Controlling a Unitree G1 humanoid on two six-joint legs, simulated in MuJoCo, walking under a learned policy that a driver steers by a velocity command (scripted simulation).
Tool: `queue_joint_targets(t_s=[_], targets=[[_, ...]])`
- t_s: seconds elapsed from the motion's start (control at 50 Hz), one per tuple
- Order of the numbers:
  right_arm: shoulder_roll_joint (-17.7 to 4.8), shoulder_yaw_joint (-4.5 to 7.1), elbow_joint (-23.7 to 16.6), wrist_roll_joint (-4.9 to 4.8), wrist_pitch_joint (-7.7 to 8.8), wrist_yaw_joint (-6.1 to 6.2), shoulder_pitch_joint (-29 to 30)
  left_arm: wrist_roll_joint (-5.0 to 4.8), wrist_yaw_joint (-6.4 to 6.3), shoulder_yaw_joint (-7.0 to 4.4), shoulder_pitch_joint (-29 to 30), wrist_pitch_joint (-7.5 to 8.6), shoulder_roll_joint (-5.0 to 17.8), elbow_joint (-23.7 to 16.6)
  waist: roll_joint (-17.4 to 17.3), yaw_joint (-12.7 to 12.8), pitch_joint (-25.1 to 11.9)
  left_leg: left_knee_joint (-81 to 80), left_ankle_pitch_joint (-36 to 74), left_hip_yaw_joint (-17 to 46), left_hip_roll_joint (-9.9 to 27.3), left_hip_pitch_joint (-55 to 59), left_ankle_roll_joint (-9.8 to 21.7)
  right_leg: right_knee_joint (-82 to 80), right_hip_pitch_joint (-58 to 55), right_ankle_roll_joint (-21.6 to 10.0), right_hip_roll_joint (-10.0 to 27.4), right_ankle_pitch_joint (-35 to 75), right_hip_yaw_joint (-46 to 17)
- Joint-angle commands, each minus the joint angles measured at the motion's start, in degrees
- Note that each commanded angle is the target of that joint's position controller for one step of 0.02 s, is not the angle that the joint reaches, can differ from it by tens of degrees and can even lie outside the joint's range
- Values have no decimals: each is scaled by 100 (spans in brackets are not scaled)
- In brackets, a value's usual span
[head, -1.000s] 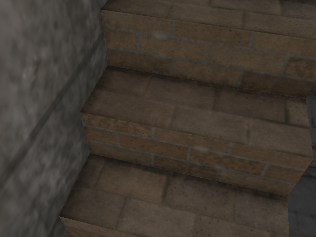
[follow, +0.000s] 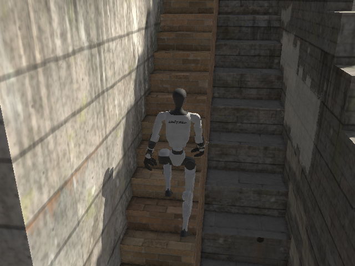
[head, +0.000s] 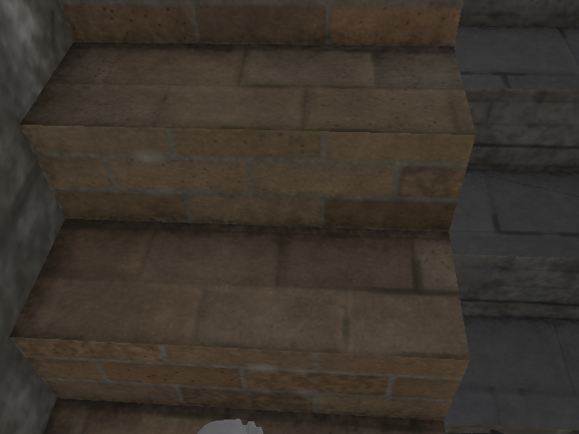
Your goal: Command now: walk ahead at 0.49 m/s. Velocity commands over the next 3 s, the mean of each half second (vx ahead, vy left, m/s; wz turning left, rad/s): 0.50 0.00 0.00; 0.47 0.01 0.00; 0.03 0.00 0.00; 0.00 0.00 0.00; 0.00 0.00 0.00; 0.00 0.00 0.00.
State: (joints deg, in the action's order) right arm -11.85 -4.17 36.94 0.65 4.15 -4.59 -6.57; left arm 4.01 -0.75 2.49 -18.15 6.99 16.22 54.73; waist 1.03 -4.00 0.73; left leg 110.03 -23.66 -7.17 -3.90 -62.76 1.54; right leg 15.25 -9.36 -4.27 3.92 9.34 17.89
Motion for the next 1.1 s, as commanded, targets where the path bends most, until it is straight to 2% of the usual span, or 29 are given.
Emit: queue_joint_targets(t_s=[0.02,0.04,0.06,0.08,0.1,0.12,0.16,0.18,0.24,0.26,0.28,0.3,0.32,0.34,0.36,0.42,0.48,0.54,0.64,0.68,0.72,0.74,0.76,0.78,0.82,0.88,0.98,1.06,1.1], targets=[[-1356,544,573,241,-393,516,-2741,-180,237,-538,2749,377,2326,-1022,891,-2188,-1322,-2195,287,-170,-51,5769,-46,273,2617,-212,1396,9780,-346],[-1488,572,489,165,-457,637,-2174,-314,252,-432,3004,278,1913,-1216,951,-1854,-345,-4540,181,309,321,4427,286,1395,1527,-212,1513,8977,-602],[-2048,711,1169,217,-446,686,-2006,-574,102,-218,1899,164,944,-1358,-137,-682,118,-5430,206,863,15,4462,1089,3285,2622,386,526,8182,-575],[-1898,703,1522,72,-134,612,-2134,-623,114,-135,506,195,552,-1296,-2085,-152,211,-7575,666,3189,457,4062,1942,6259,3234,982,-1043,2283,-1290],[-743,429,1474,338,52,508,-1851,-606,285,-218,-255,275,557,-1178,-2095,224,-729,-8024,114,4702,963,4652,2505,8924,3925,1034,-1490,-1449,-2800],[-148,355,1567,379,134,299,-2055,-519,397,-88,469,293,324,-1456,-972,43,-1030,-7700,-348,4548,543,4179,2065,8832,3759,606,-1339,-1803,-3101],[443,344,2617,175,272,36,-2754,-11,655,216,3029,592,-408,-2082,154,-611,-265,-7255,2736,1695,-15,4603,1085,7221,4056,259,-1062,-3126,-2152],[434,359,2652,211,292,89,-2483,-110,821,242,2763,681,-540,-1967,3,-165,-69,-7179,2894,2024,136,4950,1264,7791,4545,342,-1350,-3753,-2309],[-767,652,1698,-445,202,567,-1387,-334,710,116,722,376,264,-1712,173,764,-552,-7440,-1168,4403,1037,3519,1691,6445,4412,218,-535,-6476,-3264],[-913,679,1314,-410,103,803,-669,-338,520,243,1031,263,64,-1818,531,964,11,-7704,-1544,4252,989,1920,1294,3754,3308,-28,-24,-6258,-3053],[-953,704,1246,-449,-126,900,-354,-395,427,346,476,95,-310,-1508,1245,1367,-80,-6717,-1996,2264,74,248,775,749,572,110,-15,-4319,-2033],[-1024,841,1407,-223,14,760,-1188,-707,420,162,433,-282,-365,-1041,1997,757,-279,-4771,-1413,1294,-433,-205,540,1590,-272,464,-264,-2620,-1683],[-543,759,1218,-47,126,642,-972,-633,441,174,145,-443,-288,-847,1532,700,-787,-2541,-570,2018,-539,-1278,550,3031,-337,593,-74,-2609,-2687],[-478,660,984,-190,433,411,-820,-203,209,-238,-737,-242,1204,-1094,1772,1292,-1634,-301,96,2938,-527,-1485,430,207,377,-119,2117,-6142,-7598],[49,477,1004,-214,569,250,-1406,-332,29,-296,56,-98,1399,-1042,1254,330,-1047,1755,543,3087,-419,-2546,204,-311,42,-119,2443,-5700,-8134],[35,222,904,-148,363,404,-1339,-143,-37,-121,1394,-187,493,-785,-143,-594,615,3500,747,1779,-10,-2810,-309,465,1916,-125,1350,-4823,-4456],[-118,135,367,-248,1,409,-235,23,169,103,1048,-222,-462,-242,477,-343,1587,3755,712,1434,47,-1426,-342,-253,4571,-606,1135,-3957,-3018],[-68,1,226,-480,-126,541,-97,-47,139,75,382,-308,-255,117,504,-52,1556,3238,683,1618,219,-2092,-132,-485,3394,-670,1267,-2718,-2378],[-35,-127,-260,-130,-463,562,471,-388,-10,-210,44,-195,413,303,-75,173,595,-393,1271,396,1131,-309,63,-1781,2185,-545,1335,-1780,-1378],[-55,-186,-496,-20,-445,437,782,-659,43,-402,-783,-286,1005,651,548,12,-371,-3141,-882,-758,384,3391,380,-1355,2540,-796,1098,2991,-1133],[-784,300,342,-101,-424,333,-1449,-666,-46,-521,-627,-328,1581,811,1383,-1079,-1641,-4616,-1513,-124,-90,4889,412,920,995,-743,1288,6231,-1301],[-1363,554,790,201,-395,446,-2016,-575,84,-446,-942,-266,814,509,-828,-606,-1877,-5859,-1322,3412,1058,5664,1179,2998,2544,-412,636,5198,-1638],[-1625,591,1318,313,-464,546,-3010,-530,324,-405,-253,-178,502,357,-2176,-647,-2431,-8684,-3335,5590,1571,5902,1337,4783,2957,-260,-222,-689,-2267],[-1536,571,1418,278,-321,581,-2680,-738,371,-479,489,-207,103,161,-1604,-382,-1664,-9210,-4210,6400,1970,4995,1222,7680,3977,121,-917,-1508,-3018],[-882,449,1551,173,-132,429,-1667,-525,379,-334,1556,-303,-531,-544,-132,29,-102,-8548,-3171,5014,2066,3532,838,9144,5439,-81,-1018,-1042,-3122],[75,228,1868,194,-60,389,-960,-376,99,-95,777,-510,-1046,-669,160,889,350,-7865,-1001,3137,1814,3026,153,10310,6362,-404,-973,-275,-3415],[216,210,1766,330,-309,545,-1537,-613,-257,-57,65,-908,-928,-192,-209,787,217,-8463,2023,1010,1675,3510,68,9786,6872,235,-938,-589,-2803],[173,261,1904,353,-329,547,-2098,-491,-352,16,262,-944,-1087,-85,-796,614,138,-8512,3433,508,1473,4213,234,10333,7926,613,-595,-870,-2569],[-183,416,1632,294,-541,745,-2293,-525,-485,205,1007,-856,-1445,-747,-1085,366,120,-8104,7181,685,1566,5532,-249,9925,8811,879,-582,-1959,-2708]])
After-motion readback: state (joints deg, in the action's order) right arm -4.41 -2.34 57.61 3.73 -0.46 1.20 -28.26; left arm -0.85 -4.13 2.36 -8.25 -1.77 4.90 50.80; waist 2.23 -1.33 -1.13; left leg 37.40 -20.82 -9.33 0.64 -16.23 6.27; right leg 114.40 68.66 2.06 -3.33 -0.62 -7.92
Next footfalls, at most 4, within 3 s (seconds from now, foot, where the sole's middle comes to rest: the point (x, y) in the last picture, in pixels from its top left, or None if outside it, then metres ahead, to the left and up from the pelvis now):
0.16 left None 0.09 0.10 -0.63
0.30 right None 0.03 -0.10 -0.63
0.70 left None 0.28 0.19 -0.43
1.58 right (373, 339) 0.45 -0.11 -0.22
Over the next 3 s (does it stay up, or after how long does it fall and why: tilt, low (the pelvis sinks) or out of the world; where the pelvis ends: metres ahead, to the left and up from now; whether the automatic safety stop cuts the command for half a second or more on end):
stays up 0.35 0.01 0.37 its command is cut before an obstacle after 0.9 s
